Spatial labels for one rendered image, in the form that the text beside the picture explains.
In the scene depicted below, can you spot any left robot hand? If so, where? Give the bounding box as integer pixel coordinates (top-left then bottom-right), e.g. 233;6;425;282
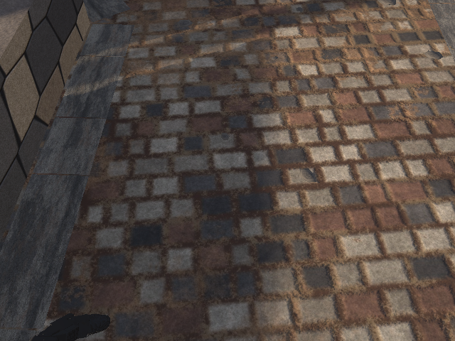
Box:
29;313;110;341

